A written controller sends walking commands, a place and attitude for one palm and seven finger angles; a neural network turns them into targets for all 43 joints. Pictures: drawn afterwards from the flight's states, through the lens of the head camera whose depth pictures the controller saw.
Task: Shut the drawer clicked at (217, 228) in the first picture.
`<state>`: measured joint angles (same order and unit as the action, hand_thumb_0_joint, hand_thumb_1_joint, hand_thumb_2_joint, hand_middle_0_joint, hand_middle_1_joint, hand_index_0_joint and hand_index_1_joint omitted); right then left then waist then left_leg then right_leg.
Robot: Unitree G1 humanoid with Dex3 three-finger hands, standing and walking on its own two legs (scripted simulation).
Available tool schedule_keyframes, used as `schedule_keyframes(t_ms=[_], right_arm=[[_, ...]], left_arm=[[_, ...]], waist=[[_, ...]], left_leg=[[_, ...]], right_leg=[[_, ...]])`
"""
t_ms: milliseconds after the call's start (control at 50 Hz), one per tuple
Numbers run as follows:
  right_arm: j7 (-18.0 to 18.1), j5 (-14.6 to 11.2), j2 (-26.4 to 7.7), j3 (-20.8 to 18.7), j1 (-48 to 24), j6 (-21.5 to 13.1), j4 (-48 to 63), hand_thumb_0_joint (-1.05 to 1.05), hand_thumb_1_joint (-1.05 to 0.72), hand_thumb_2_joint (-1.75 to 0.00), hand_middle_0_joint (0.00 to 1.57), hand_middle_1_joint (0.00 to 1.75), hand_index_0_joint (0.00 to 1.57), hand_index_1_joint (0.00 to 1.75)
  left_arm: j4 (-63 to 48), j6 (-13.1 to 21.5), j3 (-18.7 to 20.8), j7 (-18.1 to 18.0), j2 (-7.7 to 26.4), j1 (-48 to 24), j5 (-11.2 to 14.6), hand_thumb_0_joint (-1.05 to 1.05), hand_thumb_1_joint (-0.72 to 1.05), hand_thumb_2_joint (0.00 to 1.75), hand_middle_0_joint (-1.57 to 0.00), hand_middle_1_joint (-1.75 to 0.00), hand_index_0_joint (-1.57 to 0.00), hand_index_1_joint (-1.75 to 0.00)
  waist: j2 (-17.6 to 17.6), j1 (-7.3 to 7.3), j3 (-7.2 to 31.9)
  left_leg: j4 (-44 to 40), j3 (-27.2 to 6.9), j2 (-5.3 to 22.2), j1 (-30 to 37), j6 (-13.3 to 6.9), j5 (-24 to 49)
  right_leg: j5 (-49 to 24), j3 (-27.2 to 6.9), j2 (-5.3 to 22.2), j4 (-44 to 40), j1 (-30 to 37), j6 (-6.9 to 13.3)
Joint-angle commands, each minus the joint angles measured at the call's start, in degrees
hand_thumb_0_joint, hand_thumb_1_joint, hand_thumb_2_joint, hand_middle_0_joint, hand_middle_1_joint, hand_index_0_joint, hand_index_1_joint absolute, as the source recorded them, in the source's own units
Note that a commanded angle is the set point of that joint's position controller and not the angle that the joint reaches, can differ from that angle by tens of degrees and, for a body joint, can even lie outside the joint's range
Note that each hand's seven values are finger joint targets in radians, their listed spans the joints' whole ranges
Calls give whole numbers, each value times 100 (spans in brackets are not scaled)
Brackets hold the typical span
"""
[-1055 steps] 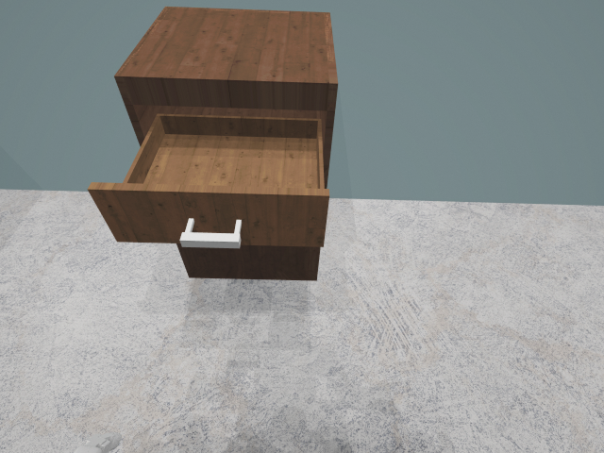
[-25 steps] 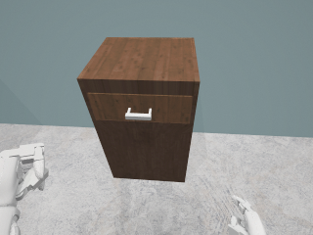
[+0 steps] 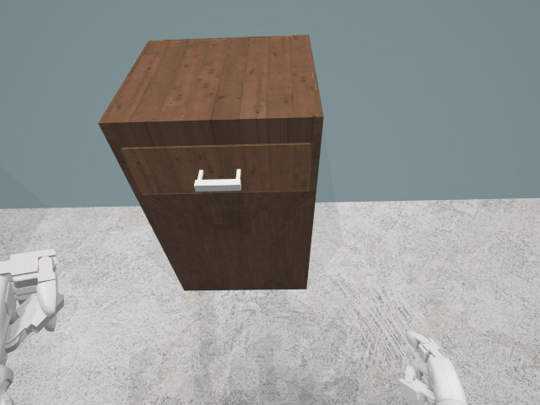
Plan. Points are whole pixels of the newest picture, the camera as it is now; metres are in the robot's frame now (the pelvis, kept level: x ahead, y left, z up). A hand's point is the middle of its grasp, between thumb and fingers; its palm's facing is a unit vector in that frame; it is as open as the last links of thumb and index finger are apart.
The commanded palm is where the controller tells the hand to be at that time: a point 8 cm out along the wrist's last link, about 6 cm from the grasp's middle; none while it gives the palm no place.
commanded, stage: step back with the hand held close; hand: left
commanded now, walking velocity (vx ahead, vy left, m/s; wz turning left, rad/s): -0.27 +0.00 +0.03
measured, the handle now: (218, 179) +0.64 +0.18 -0.10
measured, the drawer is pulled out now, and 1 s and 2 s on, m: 0.00 0.00 0.00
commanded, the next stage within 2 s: stop stepping back and stand still in 1.22 s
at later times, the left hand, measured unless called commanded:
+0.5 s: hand (5, 374) +0.13 +0.27 +0.14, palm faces +0.34 -0.81 -0.49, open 3.2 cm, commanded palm +0.07 +0.30 +0.17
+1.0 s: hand out of the picture +0.07 +0.28 +0.15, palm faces +0.36 -0.79 -0.50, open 3.2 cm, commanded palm -0.01 +0.32 +0.17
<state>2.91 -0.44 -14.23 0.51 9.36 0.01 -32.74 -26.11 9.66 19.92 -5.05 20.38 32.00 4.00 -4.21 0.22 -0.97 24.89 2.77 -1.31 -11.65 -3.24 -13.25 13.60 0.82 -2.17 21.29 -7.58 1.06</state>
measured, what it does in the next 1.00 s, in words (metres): walks backwards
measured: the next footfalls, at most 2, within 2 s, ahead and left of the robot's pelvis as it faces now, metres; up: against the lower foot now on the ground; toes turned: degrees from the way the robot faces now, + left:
right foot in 1.26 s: -0.32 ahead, -0.11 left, +0.00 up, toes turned -3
left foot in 1.56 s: -0.04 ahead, +0.10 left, +0.00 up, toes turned -3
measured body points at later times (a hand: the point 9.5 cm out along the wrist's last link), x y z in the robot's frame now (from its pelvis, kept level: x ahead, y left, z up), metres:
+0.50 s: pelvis -0.06 +0.02 -0.01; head -0.04 +0.02 +0.44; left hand +0.10 +0.31 +0.17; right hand +0.13 -0.21 -0.08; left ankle +0.00 +0.08 -0.74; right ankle -0.03 -0.11 -0.74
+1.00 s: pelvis -0.12 +0.03 -0.02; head -0.09 +0.06 +0.43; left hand +0.04 +0.32 +0.18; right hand +0.06 -0.21 -0.08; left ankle +0.00 +0.08 -0.74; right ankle -0.13 -0.11 -0.71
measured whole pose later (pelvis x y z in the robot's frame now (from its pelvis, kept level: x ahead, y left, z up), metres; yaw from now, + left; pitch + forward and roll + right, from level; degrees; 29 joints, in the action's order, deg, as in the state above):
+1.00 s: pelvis -0.12 +0.03 -0.02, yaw +4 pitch +1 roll -5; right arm 3.8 0.7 -11.9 -1.6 10.7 -3.9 -33.4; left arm -34.2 16.7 24.2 -6.8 25.3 33.6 0.1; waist -0.7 -1.7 -2.7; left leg 32.0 1.2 -0.8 -27.6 -6.6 -5.7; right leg 19.4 -3.6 -7.0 49.9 -23.1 -1.0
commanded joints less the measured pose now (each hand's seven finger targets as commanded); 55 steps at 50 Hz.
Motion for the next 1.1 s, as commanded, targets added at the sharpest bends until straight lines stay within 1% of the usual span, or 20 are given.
schedule_keyframes(t_ms=[0, 40, 80, 140, 200, 320, 400, 460, 580, 680, 720, 760, 800, 860, 900, 920, 940, 1000, 1040, 1080], right_arm=[[90, -14, -561, -318, -576, -94, 1024, 0, -90, -90, 20, 30, 20, 30], [114, -31, -544, -336, -566, -55, 1102, 0, -90, -90, 20, 30, 20, 30], [164, -27, -600, -338, -544, -61, 1171, 0, -90, -90, 20, 30, 20, 30], [188, -32, -587, -345, -457, -116, 1171, 0, -90, -90, 20, 30, 20, 30], [195, -21, -607, -375, -412, -156, 1123, 0, -90, -90, 20, 30, 20, 30], [189, -33, -654, -415, -449, -206, 1086, 0, -90, -90, 20, 30, 20, 30], [195, -37, -669, -399, -488, -293, 1128, 0, -90, -90, 20, 30, 20, 30], [188, -4, -726, -402, -425, -384, 1170, 0, -90, -90, 20, 30, 20, 30], [245, 59, -733, -425, -398, -586, 1182, 0, -90, -90, 20, 30, 20, 30], [165, 33, -652, -497, -228, -612, 1061, 0, -90, -90, 20, 30, 20, 30], [114, 47, -623, -516, -201, -575, 954, 0, -90, -90, 20, 30, 20, 30], [68, 57, -547, -533, -141, -535, 802, 0, -90, -90, 20, 30, 20, 30], [68, 61, -506, -521, -160, -512, 750, 0, -90, -90, 20, 30, 20, 30], [156, 41, -613, -495, -347, -560, 857, 0, -90, -90, 20, 30, 20, 30], [198, 80, -689, -511, -471, -684, 947, 0, -90, -90, 20, 30, 20, 30], [176, 134, -696, -512, -456, -727, 906, 0, -90, -90, 20, 30, 20, 30], [163, 185, -667, -530, -438, -767, 879, 0, -90, -90, 20, 30, 20, 30], [66, 204, -534, -535, -350, -834, 764, 0, -90, -90, 20, 30, 20, 30], [-19, 159, -470, -524, -262, -884, 615, 0, -90, -90, 20, 30, 20, 30], [-33, 193, -434, -490, -139, -972, 488, 0, -90, -90, 20, 30, 20, 30]], left_arm=[[-1297, 346, 712, -113, 1072, 503, 49, 0, 90, 90, -140, -160, -140, -160], [-1564, 383, 840, -156, 1207, 572, 64, 0, 90, 90, -140, -160, -140, -160], [-1917, 417, 960, -211, 1415, 474, 69, 0, 90, 90, -140, -160, -140, -160], [-1986, 434, 893, -251, 1327, 578, 38, 0, 90, 90, -140, -160, -140, -160], [-1833, 428, 866, -259, 1237, 628, 24, 0, 90, 90, -140, -160, -140, -160], [-1352, 479, 787, -257, 1056, 517, -24, 0, 90, 90, -140, -160, -140, -160], [-1408, 568, 772, -277, 1039, 377, -117, 0, 90, 90, -140, -160, -140, -160], [-1759, 680, 729, -293, 1040, 245, -208, 0, 90, 90, -140, -160, -140, -160], [-2069, 789, 1085, -354, 1238, 226, -350, 0, 90, 90, -140, -160, -140, -160], [-1950, 896, 1117, -298, 1179, 354, -231, 0, 90, 90, -140, -160, -140, -160], [-1895, 934, 979, -285, 1152, 215, -182, 0, 90, 90, -140, -160, -140, -160], [-1831, 964, 869, -342, 1145, 165, -143, 0, 90, 90, -140, -160, -140, -160], [-1859, 997, 863, -398, 1206, 179, -151, 0, 90, 90, -140, -160, -140, -160], [-2046, 1055, 986, -397, 1315, 293, -196, 0, 90, 90, -140, -160, -140, -160], [-2079, 1087, 1245, -361, 1396, 391, -281, 0, 90, 90, -140, -160, -140, -160], [-2137, 1096, 1274, -346, 1383, 294, -328, 0, 90, 90, -140, -160, -140, -160], [-2185, 1078, 1401, -370, 1456, 129, -374, 0, 90, 90, -140, -160, -140, -160], [-2268, 999, 1187, -378, 1253, 265, -205, 0, 90, 90, -140, -160, -140, -160], [-2190, 935, 933, -341, 1077, 615, -85, 0, 90, 90, -140, -160, -140, -160], [-2193, 968, 773, -309, 983, 608, 8, 0, 90, 90, -140, -160, -140, -160]], waist=[[427, 78, 1024], [486, 80, 1209], [147, 93, 1332], [-222, 79, 1286], [-133, 56, 1088], [329, -21, 539], [300, -36, 312], [59, -62, 282], [-555, 5, 566], [477, -104, 675], [812, -149, 532], [1018, -199, 547], [929, -242, 614], [29, -191, 672], [-1027, -72, 818], [-1184, -87, 769], [-1063, -95, 650], [-306, 14, 778], [-469, 46, 1052], [-870, -12, 1221]], left_leg=[[-199, -492, 497, 452, -37, 2160], [-157, -484, 503, 353, -40, 2210], [-165, -539, 527, 253, -44, 2360], [-199, -602, 616, 184, -55, 2447], [-307, -675, 674, -73, -60, 2092], [-729, -895, 775, -1148, -170, 43], [-883, -1054, 786, -2002, -284, -1513], [-926, -1211, 844, -2274, -339, -2107], [-1408, -1643, 1260, -3207, -521, -2745], [-161, -1095, 693, -2494, -287, -1807], [528, -855, 422, -1753, -89, -1501], [1149, -645, 203, -943, 104, -974], [1021, -689, 228, -542, 112, -535], [-338, -1332, 811, -1166, -176, -528], [-1835, -2357, 1858, -2739, -612, -2386], [-2298, -2609, 2187, -3405, -768, -3304], [-2382, -2709, 2338, -3713, -840, -3451], [-1630, -1857, 1891, -2027, -583, -1772], [-1666, -1403, 1540, -869, -203, -1399], [-1799, -1264, 1447, -62, 92, -992]], right_leg=[[-2237, -295, 518, 37, 36, -166], [-2357, -301, 508, 144, 133, -190], [-2410, -297, 474, 291, 222, -191], [-2131, -273, 362, 471, 98, -203], [-1777, -285, 313, 533, 16, -199], [-900, -396, 284, 563, 78, -179], [-252, -593, 300, 554, 296, -161], [281, -636, 240, 589, 270, -145], [-452, -414, -130, 1803, 1217, -231], [-827, -1303, 348, 972, 340, -3], [60, -1827, 795, 223, -749, 216], [498, -1993, 1188, -329, -1585, 442], [55, -1666, 1119, -223, -1796, 420], [-177, -721, 173, 777, -1066, -37], [428, -340, -460, 2741, 416, -231], [812, -406, -600, 3809, 741, -232], [865, -503, -590, 4478, 733, -235], [1397, -354, -368, 3575, -285, -153], [1786, 50, -389, 2532, -650, -61], [2012, 183, -361, 1495, -732, 15]])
